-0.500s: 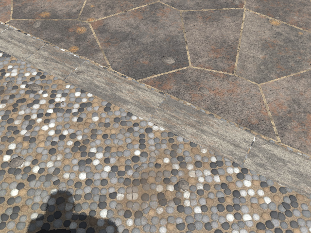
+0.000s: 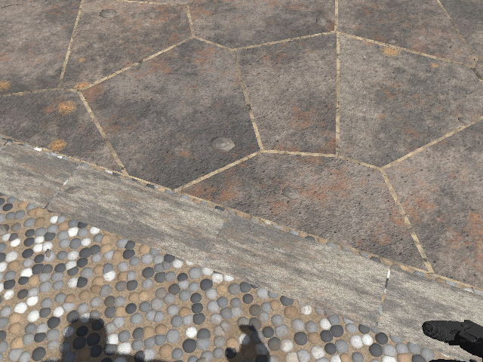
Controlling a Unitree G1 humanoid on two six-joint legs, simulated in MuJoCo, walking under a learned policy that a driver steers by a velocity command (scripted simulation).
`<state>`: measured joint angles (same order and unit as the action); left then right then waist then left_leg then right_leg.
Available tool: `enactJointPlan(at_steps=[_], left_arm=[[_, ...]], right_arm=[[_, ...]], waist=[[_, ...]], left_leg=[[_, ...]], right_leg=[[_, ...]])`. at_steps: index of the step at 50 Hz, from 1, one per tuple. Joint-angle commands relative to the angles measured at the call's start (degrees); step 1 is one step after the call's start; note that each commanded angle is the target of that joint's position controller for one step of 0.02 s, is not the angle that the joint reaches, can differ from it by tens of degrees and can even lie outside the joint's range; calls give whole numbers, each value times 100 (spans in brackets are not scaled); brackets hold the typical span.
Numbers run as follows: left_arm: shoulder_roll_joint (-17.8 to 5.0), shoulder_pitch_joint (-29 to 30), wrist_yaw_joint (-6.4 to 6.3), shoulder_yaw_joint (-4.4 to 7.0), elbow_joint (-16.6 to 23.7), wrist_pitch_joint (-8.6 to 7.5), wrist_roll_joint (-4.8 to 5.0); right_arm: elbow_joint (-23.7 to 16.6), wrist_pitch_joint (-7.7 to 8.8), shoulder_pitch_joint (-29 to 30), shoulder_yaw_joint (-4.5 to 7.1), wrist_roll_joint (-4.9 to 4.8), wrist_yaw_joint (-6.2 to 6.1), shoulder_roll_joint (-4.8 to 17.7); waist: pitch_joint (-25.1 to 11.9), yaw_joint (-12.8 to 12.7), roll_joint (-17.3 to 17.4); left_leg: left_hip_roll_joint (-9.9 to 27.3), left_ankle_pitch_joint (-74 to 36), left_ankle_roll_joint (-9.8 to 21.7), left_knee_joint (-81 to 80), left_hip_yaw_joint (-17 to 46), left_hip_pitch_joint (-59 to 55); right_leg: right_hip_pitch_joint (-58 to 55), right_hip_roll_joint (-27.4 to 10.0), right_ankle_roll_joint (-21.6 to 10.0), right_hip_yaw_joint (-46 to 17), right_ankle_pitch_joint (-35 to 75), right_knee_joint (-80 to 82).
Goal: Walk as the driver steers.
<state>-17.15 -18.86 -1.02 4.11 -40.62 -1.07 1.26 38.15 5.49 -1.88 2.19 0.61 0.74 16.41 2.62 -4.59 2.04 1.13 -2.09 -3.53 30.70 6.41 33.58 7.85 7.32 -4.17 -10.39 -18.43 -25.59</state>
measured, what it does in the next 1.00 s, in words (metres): walks ahead: left foot, then right foot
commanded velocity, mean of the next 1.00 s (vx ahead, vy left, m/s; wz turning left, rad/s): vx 0.07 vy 0.00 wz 0.16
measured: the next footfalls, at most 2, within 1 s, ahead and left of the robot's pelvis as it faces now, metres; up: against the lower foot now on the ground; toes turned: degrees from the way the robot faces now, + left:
left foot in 0.06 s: +0.18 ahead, +0.13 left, +0.00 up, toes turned +4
right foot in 0.38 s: +0.15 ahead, -0.11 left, +0.00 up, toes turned -2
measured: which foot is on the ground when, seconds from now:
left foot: up 0.00-0.04, down 0.06-1.00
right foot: down 0.00-0.06, up 0.08-0.36, down 0.38-0.66, up 0.68-1.00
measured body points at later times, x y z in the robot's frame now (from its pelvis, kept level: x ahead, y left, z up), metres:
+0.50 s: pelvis +0.11 +0.02 -0.01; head +0.13 +0.02 +0.44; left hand +0.28 +0.28 -0.10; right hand +0.21 -0.25 -0.12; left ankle +0.17 +0.13 -0.73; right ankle +0.11 -0.11 -0.74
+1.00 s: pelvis +0.12 +0.05 +0.00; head +0.16 +0.07 +0.45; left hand +0.23 +0.35 -0.10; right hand +0.33 -0.20 -0.08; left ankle +0.14 +0.13 -0.74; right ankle +0.18 -0.11 -0.69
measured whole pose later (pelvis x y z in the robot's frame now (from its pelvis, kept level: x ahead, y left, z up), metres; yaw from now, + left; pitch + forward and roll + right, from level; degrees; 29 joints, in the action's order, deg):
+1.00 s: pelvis +0.12 +0.05 +0.00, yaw +14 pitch +2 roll -2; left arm -16.5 -6.0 -2.3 4.4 -39.8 0.4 0.3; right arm 37.0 -2.4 -10.4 3.8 -0.6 -1.7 17.7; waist 2.7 1.4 -0.2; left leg -5.6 9.9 3.8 26.8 8.8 17.9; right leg 25.1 1.6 5.4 -6.5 -20.7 -46.4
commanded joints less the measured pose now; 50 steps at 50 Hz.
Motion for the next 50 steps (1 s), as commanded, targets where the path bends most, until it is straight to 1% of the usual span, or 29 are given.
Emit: enactJointPlan(at_steps=[1,2,3,4,5,6,7,8,10,13,16,18,19,20,21,22,24,26,28,32,33,34,35,36,38,39,41,45,50], left_arm=[[-814,194,-100,246,378,49,-1],[-714,387,-102,217,465,56,9],[-395,346,-90,112,602,33,-64],[0,-766,-81,0,497,19,-142],[-591,-1321,-52,54,417,17,-19],[-954,-812,-79,164,325,107,42],[-1029,-256,-119,194,404,212,27],[-970,21,-158,197,452,313,-13],[-599,52,-155,114,498,400,-39],[-113,1,-140,-65,413,330,-179],[-234,150,-94,-48,340,308,-181],[-337,217,-66,-6,319,313,-199],[-497,361,-82,21,423,304,-257],[-767,354,-126,67,537,297,-311],[-1068,467,-127,186,396,315,-283],[-782,609,-117,136,476,286,-290],[-782,868,-157,161,543,228,-266],[-740,963,-212,169,586,152,-190],[-756,1017,-233,192,570,142,-132],[-776,1142,-234,242,498,246,-9],[-621,811,-210,228,412,230,-56],[-295,979,-224,116,715,214,-260],[-352,1456,-251,107,814,175,-230],[-478,1402,-240,144,782,170,-138],[-589,1341,-283,201,611,159,-178],[-617,1352,-295,225,588,156,-178],[-456,1218,-243,188,520,144,-125],[-326,1351,-198,130,489,115,-110],[-416,1392,-95,156,468,25,-78]], right_arm=[[-332,117,-115,277,-17,26,738],[-260,147,-458,311,27,-3,784],[-258,167,-928,367,139,-49,1060],[-290,86,-1132,355,257,-83,1232],[-161,-26,-1323,395,63,-28,1172],[-329,-96,-1002,292,18,-44,770],[-362,-180,-716,198,37,-59,534],[-368,-243,-495,125,51,-59,417],[-249,-291,-251,111,103,-56,463],[-55,-274,-194,86,81,-18,381],[68,-347,-328,142,-64,26,603],[58,-409,-271,143,-136,29,681],[104,-402,-406,111,-139,36,613],[87,-383,-460,84,-78,61,546],[11,-380,-562,101,-122,51,470],[55,-389,-496,113,-104,17,533],[115,-453,-674,193,-116,-19,544],[72,-528,-811,252,-103,4,559],[-19,-590,-803,248,-159,53,448],[-2,-663,-1092,310,-166,134,469],[-73,-658,-1123,408,-118,87,770],[-230,-644,-1162,593,-64,29,1603],[-207,-537,-1654,490,115,71,1364],[-223,-434,-1481,429,125,65,1223],[-296,-423,-1006,413,-85,-40,1104],[-320,-466,-904,373,-135,-106,1028],[-354,-572,-878,357,-123,-183,999],[-418,-678,-900,407,-134,-281,1061],[-530,-764,-736,461,-106,-256,1118]], waist=[[-568,379,-930],[-723,617,-895],[-1400,764,-424],[-2116,315,1056],[-2637,278,1500],[-2011,466,762],[-1491,541,372],[-1118,517,245],[-655,301,463],[-884,246,627],[-1005,334,655],[-742,231,547],[-637,254,399],[-619,287,15],[-462,525,-1054],[-366,417,-1187],[-216,487,-1405],[-297,461,-1363],[-353,426,-1179],[-520,563,-949],[-553,475,-147],[-429,422,1523],[-913,897,1204],[-893,766,715],[-779,603,130],[-822,552,170],[-894,480,308],[-840,570,417],[-652,624,683]], left_leg=[[-286,188,211,-373,-128,-1088],[-172,-324,360,-769,-220,-1648],[667,-1666,726,-564,366,-2950],[2204,-3881,1663,-185,2028,-4668],[2707,-2295,2178,-442,3375,-4847],[2252,-1155,1976,-681,2767,-4326],[1872,-533,1720,-802,2002,-3715],[1589,-306,1623,-942,1568,-3098],[1124,-280,1499,-1276,798,-2036],[901,-1034,1580,-1262,339,-1806],[920,-110,1623,-1200,571,-1921],[787,1224,1396,-1238,730,-1430],[687,1857,1119,-1237,808,-1074],[481,2363,845,-927,704,-728],[-60,2624,595,-555,-60,-772],[-256,2318,423,-11,-336,-987],[-338,2187,371,820,-646,-842],[-158,2664,347,1568,-658,-698],[-19,3012,351,1751,-717,-571],[-273,1419,518,147,-1035,-1641],[36,60,744,-432,-233,-2138],[1470,-1311,1781,-988,2184,-2729],[1984,-1661,2494,-1190,2958,-3030],[1890,-1678,2416,-1028,2499,-3117],[1412,-1300,1877,-857,1802,-3093],[1241,-1289,1741,-873,1612,-2967],[977,-1198,1667,-947,1381,-2821],[815,-207,1633,-1048,1497,-2804],[710,840,1629,-1153,1996,-2244]], right_leg=[[53,-1173,-428,-1275,2621,-402],[128,-951,-228,-1194,2580,-900],[623,-600,37,-873,1633,-2116],[2032,178,440,-275,-2389,-3756],[2600,-138,593,-193,-2360,-4776],[2846,-370,776,-150,-1820,-5182],[2920,-492,858,100,-1422,-5123],[2794,-602,904,176,-1238,-4955],[2094,-717,896,407,-1011,-4076],[1122,-819,885,668,-846,-2423],[501,-741,804,772,45,-1079],[-77,-637,590,883,803,-119],[-364,-880,406,632,969,34],[-578,-1462,154,173,1103,87],[79,-1669,-144,20,237,206],[388,-1725,-228,-71,-155,529],[476,-2058,-353,-240,504,590],[393,-2483,-615,-315,1973,357],[191,-2607,-687,-176,2919,165],[447,-2140,-188,633,2371,-612],[891,-1722,213,1108,1317,-1498],[2511,-708,884,1609,-1096,-2968],[2828,-530,856,610,-2316,-4117],[3011,-673,801,385,-2055,-4579],[3171,-853,764,362,-1206,-4388],[2955,-893,790,342,-914,-4206],[2630,-728,887,475,-544,-3921],[2397,-608,998,469,-228,-2710],[1725,-490,934,428,-225,-1740]])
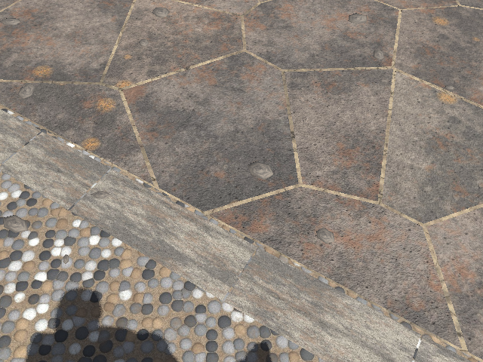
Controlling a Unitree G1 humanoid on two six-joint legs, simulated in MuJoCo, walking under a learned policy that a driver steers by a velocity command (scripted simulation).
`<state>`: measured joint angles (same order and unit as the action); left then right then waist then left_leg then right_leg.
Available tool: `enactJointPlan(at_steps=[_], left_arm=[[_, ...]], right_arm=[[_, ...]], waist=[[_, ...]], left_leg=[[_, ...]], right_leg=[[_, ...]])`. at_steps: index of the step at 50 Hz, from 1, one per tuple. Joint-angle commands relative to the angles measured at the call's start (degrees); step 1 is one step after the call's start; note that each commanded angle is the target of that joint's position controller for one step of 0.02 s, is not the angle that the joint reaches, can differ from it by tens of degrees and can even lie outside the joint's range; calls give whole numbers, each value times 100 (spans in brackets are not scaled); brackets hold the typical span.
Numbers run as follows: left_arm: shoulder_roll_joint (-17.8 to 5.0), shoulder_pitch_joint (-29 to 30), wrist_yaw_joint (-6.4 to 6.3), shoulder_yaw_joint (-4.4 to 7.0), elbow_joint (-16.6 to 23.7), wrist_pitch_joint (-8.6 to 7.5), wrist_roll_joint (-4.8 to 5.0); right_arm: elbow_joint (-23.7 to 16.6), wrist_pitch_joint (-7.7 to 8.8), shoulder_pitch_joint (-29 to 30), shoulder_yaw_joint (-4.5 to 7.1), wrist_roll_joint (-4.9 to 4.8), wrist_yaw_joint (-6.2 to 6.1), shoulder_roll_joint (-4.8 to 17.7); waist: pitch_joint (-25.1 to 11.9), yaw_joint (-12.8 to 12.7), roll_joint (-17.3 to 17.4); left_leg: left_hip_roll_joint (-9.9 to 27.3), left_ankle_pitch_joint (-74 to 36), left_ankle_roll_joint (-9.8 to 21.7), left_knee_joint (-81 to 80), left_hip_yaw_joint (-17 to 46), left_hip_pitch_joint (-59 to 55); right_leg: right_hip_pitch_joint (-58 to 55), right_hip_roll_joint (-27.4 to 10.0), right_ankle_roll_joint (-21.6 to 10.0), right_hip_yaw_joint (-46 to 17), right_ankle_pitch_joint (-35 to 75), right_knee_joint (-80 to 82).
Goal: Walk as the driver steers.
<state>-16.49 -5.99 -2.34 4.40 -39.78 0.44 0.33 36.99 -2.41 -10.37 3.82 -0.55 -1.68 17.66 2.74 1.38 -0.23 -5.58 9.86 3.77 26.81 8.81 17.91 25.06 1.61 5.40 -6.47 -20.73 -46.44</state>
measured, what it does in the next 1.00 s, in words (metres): steps on the spot: right foot, then left foot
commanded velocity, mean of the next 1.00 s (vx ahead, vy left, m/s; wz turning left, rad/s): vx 0.00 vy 0.00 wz -0.14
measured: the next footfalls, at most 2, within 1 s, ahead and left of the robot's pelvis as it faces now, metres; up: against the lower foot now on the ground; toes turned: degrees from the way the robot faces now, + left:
right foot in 0.14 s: +0.06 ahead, -0.14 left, +0.00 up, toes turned +12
left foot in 0.44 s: +0.00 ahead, +0.11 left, +0.00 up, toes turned +0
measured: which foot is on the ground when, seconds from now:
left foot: down 0.00-0.14, up 0.16-0.42, down 0.44-0.80, up 0.82-1.00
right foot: up 0.00-0.12, down 0.14-0.48, up 0.50-0.78, down 0.80-1.00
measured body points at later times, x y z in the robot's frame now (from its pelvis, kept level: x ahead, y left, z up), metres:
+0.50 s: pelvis -0.01 -0.02 -0.01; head +0.02 -0.02 +0.44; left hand +0.10 +0.25 -0.12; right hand +0.16 -0.28 -0.11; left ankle -0.04 +0.11 -0.74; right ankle +0.02 -0.15 -0.74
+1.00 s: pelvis -0.03 -0.07 +0.00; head +0.01 -0.11 +0.45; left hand +0.18 +0.18 -0.07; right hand +0.06 -0.39 -0.11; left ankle -0.01 +0.09 -0.66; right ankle -0.03 -0.15 -0.74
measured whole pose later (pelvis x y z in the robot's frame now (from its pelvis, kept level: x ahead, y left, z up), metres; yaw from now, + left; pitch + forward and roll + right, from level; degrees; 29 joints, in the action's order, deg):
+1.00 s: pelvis -0.03 -0.07 +0.00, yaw -13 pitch +2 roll +2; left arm -17.4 -11.3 -0.6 2.9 -35.6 0.9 0.3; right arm 40.7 -1.4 -7.4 5.0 0.2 -2.4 18.9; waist 3.9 -0.6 1.9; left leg -0.3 22.8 -4.5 62.3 2.9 29.6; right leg 16.4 3.1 -3.7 -4.2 -11.7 -26.9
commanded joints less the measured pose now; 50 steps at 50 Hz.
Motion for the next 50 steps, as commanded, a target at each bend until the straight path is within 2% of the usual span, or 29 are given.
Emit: enactJointPlan(at_steps=[1,4,6,7,8,9,10,11,13,14,15,17,20,22,23,24,26,28,30,33,37,39,40,41,42,43,44,46,50], left_arm=[[-502,88,60,136,379,-155,24],[-540,-56,138,165,342,-246,48],[-547,-384,174,204,215,-294,35],[-771,-508,156,269,190,-289,-21],[-1164,-369,119,316,292,-240,-129],[-1237,-321,156,327,307,-243,-336],[-915,-101,152,230,408,-271,-276],[-667,104,140,150,414,-271,-177],[-371,233,156,-4,363,-275,-42],[-247,249,178,-82,308,-271,-50],[-246,253,204,-97,265,-251,-59],[-655,-69,199,37,210,-141,-22],[-1038,-340,165,142,199,-36,73],[-1018,-423,137,141,190,-55,165],[-866,-391,147,94,234,-111,107],[-579,-279,145,42,375,-163,126],[-749,-195,156,90,356,-164,92],[-841,-322,142,210,306,-32,110],[-593,-419,143,152,275,102,108],[-422,-215,243,47,459,145,108],[-635,-295,389,94,639,178,131],[-752,-743,351,183,526,201,69],[-1123,-951,274,303,546,196,65],[-1886,-951,208,424,787,152,-14],[-1602,-1211,279,334,783,10,-202],[-1440,-954,297,268,756,-98,-194],[-1293,-653,269,246,746,-135,-78],[-1111,-276,185,151,814,-81,32],[-1048,-335,84,118,847,-14,4]], right_arm=[[-431,12,136,305,6,1,996],[-476,-32,235,317,-44,31,984],[-516,-68,389,303,-130,12,931],[-521,-65,258,263,-126,0,780],[-515,-47,-48,179,-57,17,479],[-608,20,54,310,-52,7,851],[-463,54,-95,400,42,1,1135],[-307,40,-164,411,42,1,1085],[-127,-35,-269,272,86,-26,607],[-104,-37,-254,181,97,-2,361],[-135,-21,-160,102,119,29,194],[-270,55,329,42,99,51,82],[-128,102,130,165,-48,23,397],[-38,137,-131,225,-2,-14,593],[-55,134,-353,267,65,-59,786],[103,100,-353,380,139,-49,1146],[-58,95,-138,294,214,-44,768],[-114,181,17,222,171,-101,633],[-78,241,266,224,68,-107,629],[-25,166,310,270,62,-109,728],[39,110,219,337,-38,-74,960],[123,160,144,299,-126,-43,851],[218,202,-185,240,6,1,618],[-148,218,66,86,312,3,244],[-231,235,563,164,165,-45,535],[-222,206,569,210,30,-58,670],[-119,181,456,245,37,-85,726],[-19,159,375,285,110,-126,765],[26,178,278,215,60,-74,514]], waist=[[-664,36,936],[-710,-9,973],[-740,-242,889],[-841,-213,578],[-848,69,-769],[-551,13,-1526],[-519,48,-978],[-457,113,-710],[-405,118,-616],[-418,151,-641],[-444,137,-787],[-409,-209,-1093],[-447,-204,-1097],[-572,-107,-918],[-816,-44,-548],[-790,-220,838],[-607,10,1311],[-429,-37,969],[-282,-168,755],[-374,-50,941],[-592,-39,1008],[-650,-266,714],[-727,-247,-252],[-693,-181,-1912],[-1113,-648,-1180],[-801,-461,-854],[-607,-301,-609],[-526,-147,-568],[-691,-137,-620]], left_leg=[[1374,-359,893,-742,1876,-667],[1325,-611,819,-583,2213,-757],[1070,-517,563,-318,2159,-527],[799,185,290,68,1905,-77],[97,1713,-80,1281,894,657],[-307,2776,-380,2579,195,1326],[-13,2509,-566,3458,338,1248],[-6,2162,-668,3752,347,1185],[64,1712,-867,3772,396,1076],[199,1592,-931,3279,227,774],[399,1519,-994,2553,-159,520],[394,1703,-1036,1386,-580,171],[222,921,-891,-36,-695,-213],[407,-24,-589,-765,-507,-1044],[927,-721,-389,-529,-247,-1705],[1327,-969,63,-345,143,-1618],[2281,-1572,874,-767,963,-1514],[2615,-2471,1156,-747,980,-1435],[2303,-2540,898,-667,353,-1392],[2043,-2491,807,-621,-263,-1306],[2207,-2279,695,-324,-440,-1267],[1977,-1411,287,340,-788,-781],[1569,-171,-207,1442,-1312,64],[630,2902,-799,3096,-1482,1811],[501,3223,-796,4111,-518,1842],[631,2762,-727,4386,-389,1952],[749,2220,-689,4237,-364,1955],[760,1504,-753,3968,-361,1679],[551,1006,-903,3257,-419,1412]], right_leg=[[-100,102,-53,31,-18,511],[-457,149,-188,43,81,1243],[-1182,108,-352,167,927,2426],[-1800,-451,-556,-198,1300,2697],[-2168,-1640,-1125,-1410,1924,2942],[-1634,-2335,-2006,-2390,2528,3081],[-1439,-2305,-2149,-2184,2412,3029],[-1357,-1896,-1922,-1660,2201,2935],[-1406,-1429,-1683,-1163,2178,2801],[-1320,-1228,-1633,-906,2317,2804],[-1361,-1049,-1565,-726,2349,2801],[-1520,-909,-1573,-798,2488,2636],[-1774,-1045,-1636,-1354,2599,2454],[-1376,-967,-1367,-1484,2590,2353],[-863,-822,-1123,-1292,2255,2072],[-331,-187,-785,-343,1329,1567],[289,110,-426,260,-702,210],[769,-68,-233,176,-1465,-1508],[867,-240,-133,192,-985,-1428],[386,-332,-59,603,-485,-611],[-442,-240,-291,965,29,737],[-1381,11,-592,1052,1012,1869],[-2259,-450,-876,175,2511,2260],[-2729,-2186,-2036,-2373,4296,2506],[-2409,-2464,-2738,-2752,3943,2706],[-2181,-2179,-2541,-2202,3458,2733],[-2021,-1797,-2179,-1760,2832,2728],[-1684,-1404,-1852,-1370,2669,2735],[-1723,-1152,-1859,-1256,2420,2758]])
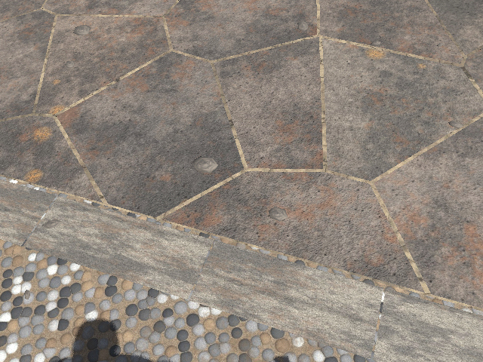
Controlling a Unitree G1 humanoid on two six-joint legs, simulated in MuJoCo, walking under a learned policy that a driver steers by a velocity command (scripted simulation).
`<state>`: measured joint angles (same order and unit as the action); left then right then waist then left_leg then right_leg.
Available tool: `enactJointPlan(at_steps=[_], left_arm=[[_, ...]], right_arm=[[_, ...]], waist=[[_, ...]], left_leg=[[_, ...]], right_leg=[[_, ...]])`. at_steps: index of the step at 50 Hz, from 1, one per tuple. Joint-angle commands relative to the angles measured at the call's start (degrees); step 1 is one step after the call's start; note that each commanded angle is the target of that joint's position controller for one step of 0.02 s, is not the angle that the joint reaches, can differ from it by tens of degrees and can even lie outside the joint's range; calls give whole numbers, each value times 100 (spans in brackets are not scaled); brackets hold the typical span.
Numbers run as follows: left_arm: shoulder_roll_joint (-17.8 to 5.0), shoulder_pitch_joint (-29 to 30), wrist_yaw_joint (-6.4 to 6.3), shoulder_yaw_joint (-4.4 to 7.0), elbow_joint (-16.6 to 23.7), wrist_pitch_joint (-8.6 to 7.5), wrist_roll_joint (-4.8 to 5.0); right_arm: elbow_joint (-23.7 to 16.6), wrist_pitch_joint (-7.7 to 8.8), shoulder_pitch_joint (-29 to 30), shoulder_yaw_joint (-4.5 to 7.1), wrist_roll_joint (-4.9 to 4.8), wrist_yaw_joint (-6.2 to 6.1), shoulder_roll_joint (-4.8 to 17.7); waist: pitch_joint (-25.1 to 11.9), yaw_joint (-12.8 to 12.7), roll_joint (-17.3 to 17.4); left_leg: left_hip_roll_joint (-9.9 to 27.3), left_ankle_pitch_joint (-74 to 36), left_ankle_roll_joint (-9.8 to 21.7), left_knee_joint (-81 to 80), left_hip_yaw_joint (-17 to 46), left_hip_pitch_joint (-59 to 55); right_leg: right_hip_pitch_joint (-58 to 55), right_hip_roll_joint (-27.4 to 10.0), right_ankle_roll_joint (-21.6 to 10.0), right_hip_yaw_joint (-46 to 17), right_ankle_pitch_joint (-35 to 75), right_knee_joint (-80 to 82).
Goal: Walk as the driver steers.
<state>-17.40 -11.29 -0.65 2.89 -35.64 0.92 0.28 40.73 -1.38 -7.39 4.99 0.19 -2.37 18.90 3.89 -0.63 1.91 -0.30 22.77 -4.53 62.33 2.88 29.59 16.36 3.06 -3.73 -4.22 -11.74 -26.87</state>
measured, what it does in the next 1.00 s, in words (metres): walks ahead: left foot, then right foot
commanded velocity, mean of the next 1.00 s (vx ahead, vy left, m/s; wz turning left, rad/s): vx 0.29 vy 0.00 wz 0.14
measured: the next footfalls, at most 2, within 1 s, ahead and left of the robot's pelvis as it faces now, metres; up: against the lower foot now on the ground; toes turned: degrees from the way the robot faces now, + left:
left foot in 0.30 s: +0.07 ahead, +0.14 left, +0.00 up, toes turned -12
right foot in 0.64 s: +0.21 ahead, -0.13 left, +0.00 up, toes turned +4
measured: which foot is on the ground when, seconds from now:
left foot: up 0.00-0.28, down 0.30-0.66, up 0.68-1.00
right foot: down 0.00-0.30, up 0.32-0.62, down 0.64-1.00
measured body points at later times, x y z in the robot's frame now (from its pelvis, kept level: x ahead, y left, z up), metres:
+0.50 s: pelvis +0.06 +0.02 +0.01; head +0.08 +0.04 +0.46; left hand +0.27 +0.27 -0.08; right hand +0.06 -0.26 -0.10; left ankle +0.03 +0.14 -0.74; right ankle +0.09 -0.13 -0.69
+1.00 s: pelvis +0.26 -0.01 -0.01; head +0.30 -0.01 +0.44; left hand +0.21 +0.27 -0.12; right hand +0.53 -0.20 -0.09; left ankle +0.39 +0.17 -0.69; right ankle +0.17 -0.14 -0.74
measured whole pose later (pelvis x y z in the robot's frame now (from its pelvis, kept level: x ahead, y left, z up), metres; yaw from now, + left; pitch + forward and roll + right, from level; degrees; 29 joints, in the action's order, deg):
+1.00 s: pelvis +0.26 -0.01 -0.01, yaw +13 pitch +1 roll -2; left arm -16.5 -21.4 -0.2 3.8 -46.5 -5.0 0.1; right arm 35.6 2.1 -7.0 3.0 -1.3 2.3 17.2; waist 2.3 -5.5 2.8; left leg 4.8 2.3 -0.2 45.2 1.6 39.8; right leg -3.8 1.5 -0.7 8.9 -17.9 -12.7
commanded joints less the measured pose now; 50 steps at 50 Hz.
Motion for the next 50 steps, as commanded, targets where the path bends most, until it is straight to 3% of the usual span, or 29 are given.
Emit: enactJointPlan(at_steps=[1,5,8,9,11,13,14,15,16,17,18,20,23,25,28,30,31,32,33,34,35,36,37,39,41,45,50], left_arm=[[-985,147,-103,282,422,-47,18],[-1090,141,-124,334,439,16,9],[-1128,195,-84,358,463,62,10],[-1084,267,-73,335,468,77,-1],[-879,231,-61,238,423,92,-2],[-618,175,-41,93,282,84,-15],[-507,30,-29,35,205,43,-73],[-330,-12,-19,-37,207,-10,-150],[-405,150,-28,17,444,-113,-75],[-816,618,-74,136,542,-237,17],[-1005,627,-63,227,489,-325,85],[-822,577,18,213,382,-447,7],[-355,916,137,105,396,-638,-31],[-149,1097,182,46,407,-698,-3],[-282,1136,213,102,414,-729,104],[-454,773,193,192,323,-748,176],[-542,486,162,244,239,-749,183],[-670,21,99,309,151,-755,178],[-975,-904,24,392,36,-749,103],[-1608,-1337,82,533,-147,-678,-80],[-1176,-1038,127,433,-124,-689,-95],[-794,-815,111,325,-119,-698,-46],[-593,-625,101,262,-107,-708,-53],[-402,-439,73,201,-198,-691,-89],[-402,-467,64,211,-287,-731,-83],[-602,-471,54,260,-483,-734,-50],[-881,-686,17,297,-739,-662,40]], right_arm=[[-372,83,62,81,-11,-5,357],[-412,139,220,55,-28,42,340],[-426,215,223,66,-63,98,387],[-375,234,81,68,-77,122,414],[-317,277,-71,25,-101,192,363],[-217,354,-272,-78,-67,276,75],[-203,392,-322,-93,-36,271,106],[-190,429,-620,-73,-12,250,373],[-47,443,-968,81,78,266,1067],[-74,492,-989,99,93,285,1047],[-76,521,-896,39,20,244,871],[-67,532,-987,-11,-110,192,715],[-34,468,-1280,-29,-123,97,584],[-52,407,-1368,2,-135,60,639],[-90,340,-1494,69,-187,79,817],[-150,320,-1377,73,-225,90,807],[-185,322,-1337,44,-221,97,687],[-223,340,-1297,-13,-187,113,471],[-329,372,-1229,-147,-79,148,28],[-710,444,-1415,-231,-235,102,-220],[-556,456,-1523,-86,-332,77,329],[-494,437,-1246,-11,-302,105,560],[-391,411,-1226,-11,-244,125,492],[-431,392,-985,-16,-209,202,329],[-511,365,-812,-69,-214,271,138],[-774,369,-290,-155,-159,359,0],[-1080,451,613,-248,-157,566,-80]], waist=[[-782,20,-840],[-685,-73,-980],[-678,-99,-1035],[-783,-73,-1054],[-1015,-104,-1039],[-861,60,-984],[-716,62,-811],[-654,80,-119],[-297,23,946],[299,294,985],[475,214,763],[275,247,673],[-6,418,607],[-96,483,710],[-138,457,830],[-214,168,807],[-307,-9,725],[-501,-254,640],[-1192,-649,-91],[-1638,-509,-1894],[-1039,-380,-1540],[-450,-359,-1202],[-282,-267,-865],[-44,-165,-847],[-38,-153,-840],[109,-167,-597],[287,-396,-452]], left_leg=[[1,-311,-101,-603,200,244],[-90,-264,-120,-1528,301,-96],[-188,-132,-55,-2010,328,-447],[-132,-140,-26,-2135,276,-566],[-48,-349,89,-2602,76,-1087],[-94,-913,297,-3604,-236,-2035],[34,-741,459,-3804,-45,-2374],[803,-40,823,-4229,1047,-2688],[1591,1365,1620,-4985,2685,-2542],[2083,2050,2100,-5546,3789,-2219],[2016,1920,2047,-5521,3608,-2188],[1567,1182,1774,-5450,2927,-2651],[969,-279,1568,-5312,1930,-2671],[765,-667,1536,-5186,1627,-2361],[838,-478,1562,-5024,1854,-1880],[875,-380,1431,-4818,2080,-1586],[785,-410,1294,-4598,2078,-1363],[570,-444,1103,-4104,1937,-990],[144,44,814,-2485,1375,-366],[-365,1113,609,-816,664,1022],[64,893,545,165,727,1515],[229,359,567,473,691,1726],[360,-79,537,513,625,1575],[574,-612,505,379,517,1424],[617,-915,453,313,343,1394],[635,-1560,316,-705,234,1513],[491,-2345,532,-2216,-340,936]], right_leg=[[-894,-1283,-949,-1572,1312,797],[-704,-1222,-966,-1981,547,780],[-574,-1190,-976,-2331,605,692],[-678,-1243,-957,-2298,805,601],[-593,-1170,-894,-2261,-185,610],[21,-882,-640,-2059,-1776,643],[369,-685,-431,-1880,-2209,437],[882,-343,-159,-1318,-2381,-645],[1774,350,169,-81,-2055,-1689],[2380,42,311,-149,-2127,-2433],[2528,-198,339,-249,-1705,-2799],[2654,-353,415,-149,-1119,-2836],[2069,-248,564,203,-344,-1970],[1418,-92,666,349,-158,-1208],[541,27,722,346,-119,-455],[-228,-39,628,237,268,41],[-776,-110,537,237,355,248],[-1540,-346,402,115,278,378],[-2788,-1327,67,-857,-340,527],[-3418,-2597,-727,-3319,-2379,1228],[-2892,-2670,-877,-3685,-2990,1494],[-2455,-2429,-748,-2900,-2410,1460],[-2168,-2138,-634,-2173,-1525,1480],[-1729,-1785,-506,-1157,-205,1616],[-1544,-1681,-537,-603,563,1722],[-1475,-1709,-655,105,1406,1888],[-1536,-1698,-472,903,1912,1864]])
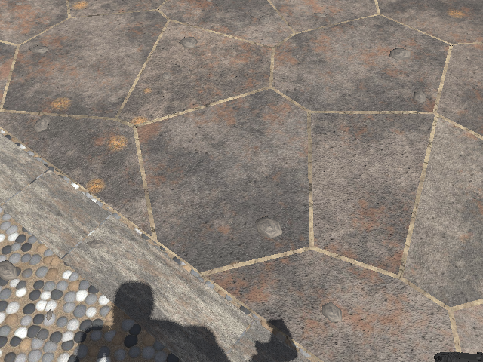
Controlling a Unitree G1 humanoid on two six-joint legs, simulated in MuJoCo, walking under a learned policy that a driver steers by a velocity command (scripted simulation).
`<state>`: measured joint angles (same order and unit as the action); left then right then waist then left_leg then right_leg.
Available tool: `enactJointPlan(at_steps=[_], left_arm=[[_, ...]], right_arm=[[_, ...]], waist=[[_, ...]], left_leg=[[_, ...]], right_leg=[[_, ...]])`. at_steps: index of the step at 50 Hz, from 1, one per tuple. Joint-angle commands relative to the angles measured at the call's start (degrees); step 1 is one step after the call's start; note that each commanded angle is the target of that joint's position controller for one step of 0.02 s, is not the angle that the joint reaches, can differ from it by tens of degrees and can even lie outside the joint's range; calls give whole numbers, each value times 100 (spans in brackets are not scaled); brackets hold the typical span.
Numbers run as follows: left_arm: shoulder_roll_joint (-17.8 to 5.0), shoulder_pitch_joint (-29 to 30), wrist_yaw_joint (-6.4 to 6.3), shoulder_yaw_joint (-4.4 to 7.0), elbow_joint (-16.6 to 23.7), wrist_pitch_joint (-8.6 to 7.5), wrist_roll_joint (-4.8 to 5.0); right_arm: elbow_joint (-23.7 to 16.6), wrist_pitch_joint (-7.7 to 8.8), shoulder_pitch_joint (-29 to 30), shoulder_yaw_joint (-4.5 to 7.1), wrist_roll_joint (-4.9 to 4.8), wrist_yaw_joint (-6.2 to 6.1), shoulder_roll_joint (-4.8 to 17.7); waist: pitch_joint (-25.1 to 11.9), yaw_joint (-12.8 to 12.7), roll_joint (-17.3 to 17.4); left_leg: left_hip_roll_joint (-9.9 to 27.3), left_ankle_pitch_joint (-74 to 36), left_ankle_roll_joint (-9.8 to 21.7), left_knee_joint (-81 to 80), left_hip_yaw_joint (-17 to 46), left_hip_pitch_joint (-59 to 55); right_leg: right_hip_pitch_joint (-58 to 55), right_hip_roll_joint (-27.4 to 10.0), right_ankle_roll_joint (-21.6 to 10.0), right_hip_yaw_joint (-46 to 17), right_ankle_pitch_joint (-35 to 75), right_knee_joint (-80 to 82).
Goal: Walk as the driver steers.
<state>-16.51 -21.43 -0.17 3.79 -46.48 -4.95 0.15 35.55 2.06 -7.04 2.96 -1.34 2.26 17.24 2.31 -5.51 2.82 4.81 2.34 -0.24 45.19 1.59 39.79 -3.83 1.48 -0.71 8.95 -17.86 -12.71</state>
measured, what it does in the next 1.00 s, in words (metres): walks ahead: left foot, then right foot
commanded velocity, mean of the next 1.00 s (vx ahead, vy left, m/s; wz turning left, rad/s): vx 0.50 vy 0.00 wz -0.07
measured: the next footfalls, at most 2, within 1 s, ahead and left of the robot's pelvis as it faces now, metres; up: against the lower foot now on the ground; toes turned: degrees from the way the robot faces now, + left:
left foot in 0.14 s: +0.26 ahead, +0.12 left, +0.00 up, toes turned +7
right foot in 0.68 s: +0.60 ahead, -0.05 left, +0.00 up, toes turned +1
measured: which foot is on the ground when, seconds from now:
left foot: up 0.00-0.12, down 0.14-0.70, up 0.72-1.00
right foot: down 0.00-0.12, up 0.14-0.66, down 0.68-1.00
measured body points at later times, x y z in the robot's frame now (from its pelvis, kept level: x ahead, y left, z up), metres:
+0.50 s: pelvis +0.29 +0.06 +0.01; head +0.32 +0.07 +0.46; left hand +0.42 +0.33 -0.09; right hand +0.41 -0.21 -0.10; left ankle +0.22 +0.12 -0.74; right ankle +0.51 -0.10 -0.67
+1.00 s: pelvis +0.59 +0.03 +0.01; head +0.63 +0.01 +0.46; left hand +0.71 +0.30 -0.09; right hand +0.76 -0.25 -0.08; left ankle +0.78 +0.19 -0.68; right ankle +0.56 -0.05 -0.74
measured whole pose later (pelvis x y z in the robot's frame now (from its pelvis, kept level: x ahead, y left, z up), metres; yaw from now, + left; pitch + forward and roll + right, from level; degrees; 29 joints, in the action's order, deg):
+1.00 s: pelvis +0.59 +0.03 +0.01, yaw -9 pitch +2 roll +0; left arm -17.3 -18.1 -0.1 2.9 -39.8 -2.5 1.0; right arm 37.3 5.3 -5.9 1.1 0.8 0.3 17.4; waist 2.5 -3.2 1.6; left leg 4.3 3.7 -4.6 40.7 6.3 37.1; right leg 9.6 6.7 -4.6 -7.3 -12.3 -20.6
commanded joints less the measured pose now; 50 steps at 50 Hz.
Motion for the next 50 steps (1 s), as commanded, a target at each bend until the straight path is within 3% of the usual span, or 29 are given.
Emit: enactJointPlan(at_steps=[1,4,5,6,7,8,9,10,11,12,14,16,19,22,26,29,31,33,34,35,36,37,38,39,40,41,44,47,50], left_arm=[[-1018,253,-30,216,284,-48,80],[-1285,191,-75,274,222,69,112],[-1371,189,-102,294,232,124,116],[-1353,248,-128,275,274,152,134],[-1162,163,-147,185,387,117,45],[-285,-522,-36,-91,718,-7,-155],[-865,96,46,-17,791,-206,19],[-1075,698,74,46,1015,-284,226],[-972,808,40,-3,1057,-335,177],[-920,697,4,-2,925,-325,73],[-902,346,22,8,720,-162,32],[-721,242,17,-32,621,-22,0],[-559,791,-5,-90,772,59,4],[-449,1262,72,-130,833,0,52],[-379,1876,212,-166,1062,-42,138],[-374,2155,351,-169,1263,-58,116],[-418,2051,422,-145,1344,-51,91],[-732,1282,401,20,1248,-1,65],[-1012,439,342,176,1086,16,79],[-1648,-359,257,370,1018,64,42],[-1564,-391,236,342,1052,60,151],[-1117,-445,215,206,1054,79,126],[-990,-186,186,174,1092,91,84],[-962,166,178,163,1138,97,65],[-815,446,162,115,1206,88,39],[-807,606,144,98,1280,98,-7],[-887,737,75,129,1234,90,35],[-1058,638,-16,191,1121,134,89],[-1105,294,-61,216,965,211,122]], right_arm=[[-630,108,700,-38,-18,138,120],[-712,66,534,102,3,180,424],[-624,33,37,212,3,168,630],[-417,-4,-856,376,-21,107,895],[-221,-97,-1775,534,-42,-19,1223],[-306,-52,-1471,581,-46,-66,1838],[-477,28,-1690,463,-3,-51,1354],[-370,104,-1473,378,50,-32,1093],[-359,147,-1128,347,24,-33,1002],[-382,166,-748,281,63,-44,798],[-381,217,-447,176,194,-65,541],[-156,306,-532,160,146,-65,571],[121,365,-735,163,161,-113,682],[269,370,-803,133,177,-155,696],[568,346,-1149,172,148,-164,861],[732,227,-1293,199,117,-193,884],[744,135,-1218,224,106,-244,961],[679,37,-1095,254,130,-328,1099],[623,2,-1020,226,130,-382,1069],[378,104,-1383,96,221,-400,752],[363,270,-1614,-86,306,-291,278],[271,451,-1207,31,114,-165,823],[72,548,-694,20,-62,-111,861],[-24,599,-451,-8,16,-122,779],[-18,574,-413,41,149,-163,821],[-27,523,-509,48,195,-168,794],[29,375,-715,-7,244,-210,596],[-116,356,-78,-106,257,-225,375],[-222,414,506,-114,168,-175,359]], waist=[[445,95,-543],[-4,414,-789],[-356,728,-859],[-836,1241,-749],[-1313,1638,-306],[-1928,744,1251],[-2634,1278,607],[-1655,1280,295],[-1014,993,-197],[-736,724,-373],[-617,432,-127],[-502,388,-95],[-146,568,-28],[14,798,-25],[265,1092,-87],[313,1138,-127],[132,976,-15],[-520,506,192],[-1009,27,73],[-1827,-93,-758],[-2515,114,-1736],[-2393,-164,-1152],[-1606,-142,-790],[-926,88,-241],[-654,296,-145],[-501,467,-320],[-346,663,-504],[-200,461,-597],[-267,176,-715]], left_leg=[[-70,-247,193,-672,-284,-154],[-563,409,568,-872,-693,-948],[-789,626,733,-897,-799,-1630],[-967,357,959,-1173,-766,-2970],[-507,410,1210,-1231,116,-4717],[1120,1485,2273,-1738,3535,-6447],[1421,2358,2440,-2618,4793,-6557],[1226,2097,2089,-2849,3949,-5882],[970,1446,1917,-2894,3250,-4942],[803,630,1768,-2904,2624,-4212],[625,-473,1715,-3141,1969,-3366],[570,-1091,1725,-3322,1403,-2916],[395,-1146,1539,-3563,737,-2805],[195,-713,1219,-3684,194,-2895],[560,-509,1147,-3748,56,-3635],[841,-1151,1104,-3391,-11,-4523],[900,-2489,975,-2895,-145,-4847],[772,-4585,797,-1668,-372,-4835],[578,-4597,598,-474,-599,-4253],[133,-2668,254,1607,-767,-2225],[-1084,2728,-73,3328,-135,-378],[-721,2734,38,3667,679,317],[-438,2349,109,3426,592,542],[-237,2040,116,2814,476,498],[-51,1830,71,2302,446,178],[-15,1742,-12,2121,420,-142],[-2,1549,-337,1332,222,-480],[-183,319,-498,-35,87,-857],[-478,-651,-496,-1053,92,-1352]], right_leg=[[326,-1590,-731,-322,2804,361],[-145,-1646,-557,15,5443,-618],[-144,-1619,-501,103,6192,-1419],[383,-1495,-363,215,6131,-2567],[1755,-1266,-156,173,4324,-4238],[4170,-84,156,-320,-1487,-6381],[4641,-23,95,-1569,-1567,-6943],[5025,-275,20,-1568,-937,-6737],[4859,-518,-10,-1505,-423,-6205],[4506,-740,34,-1440,-141,-5755],[3828,-971,137,-1391,146,-5458],[3662,-1014,292,-1241,329,-5174],[4045,-1046,387,-1186,1344,-4356],[3891,-884,278,-1082,2559,-3155],[4113,-669,101,-1090,2775,-2297],[4577,-537,-102,-1043,2092,-2009],[4357,-338,-284,-812,1448,-1921],[3174,103,-530,-440,953,-1974],[1845,201,-751,-525,1343,-1716],[-485,-1057,-1492,-2495,1515,-1856],[-1952,-2092,-2370,-5288,976,-1061],[-2031,-1991,-2124,-5199,319,-738],[-1338,-1793,-1877,-4380,372,-645],[-392,-1567,-1743,-3840,927,-503],[239,-1377,-1657,-3444,1535,-385],[733,-1244,-1687,-3306,1920,-245],[1555,-1023,-1735,-2797,2540,-40],[2095,-619,-1440,-2290,2258,-60],[2103,-552,-1191,-2414,1670,-227]])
